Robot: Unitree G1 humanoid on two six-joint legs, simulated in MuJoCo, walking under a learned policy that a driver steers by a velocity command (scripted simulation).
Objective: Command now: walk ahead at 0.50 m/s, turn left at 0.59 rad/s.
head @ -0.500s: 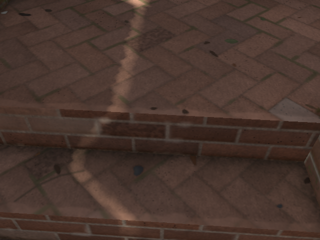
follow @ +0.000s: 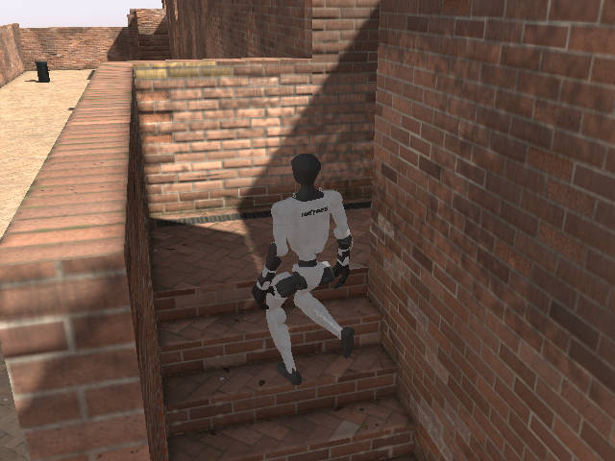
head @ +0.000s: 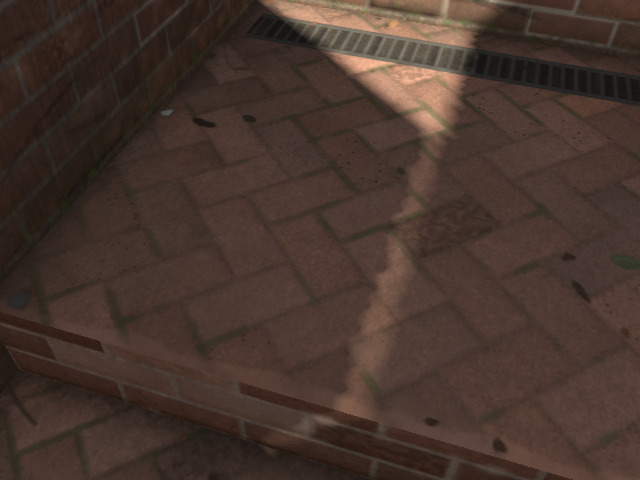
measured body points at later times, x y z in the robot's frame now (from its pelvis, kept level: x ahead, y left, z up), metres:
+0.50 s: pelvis +0.21 -0.04 +0.20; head +0.19 -0.05 +0.65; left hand +0.16 +0.22 +0.06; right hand +0.45 -0.25 +0.10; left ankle +0.17 +0.10 -0.32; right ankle +0.25 -0.15 -0.48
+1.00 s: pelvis +0.44 +0.11 +0.25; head +0.44 +0.10 +0.70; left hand +0.41 +0.34 +0.11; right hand +0.52 -0.12 +0.10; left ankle +0.41 +0.20 -0.48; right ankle +0.40 -0.04 -0.10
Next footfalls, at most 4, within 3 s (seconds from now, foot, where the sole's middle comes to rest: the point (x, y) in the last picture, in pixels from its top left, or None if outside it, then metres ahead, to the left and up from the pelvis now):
0.28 right None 0.29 -0.15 -0.51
0.84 left None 0.44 0.22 -0.51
1.20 right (270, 302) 0.69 0.08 -0.32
1.68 left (152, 230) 0.86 0.31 -0.32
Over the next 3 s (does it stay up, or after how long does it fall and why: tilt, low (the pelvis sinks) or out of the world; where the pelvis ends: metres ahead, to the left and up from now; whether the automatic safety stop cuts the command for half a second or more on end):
stays up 1.21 -0.16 0.45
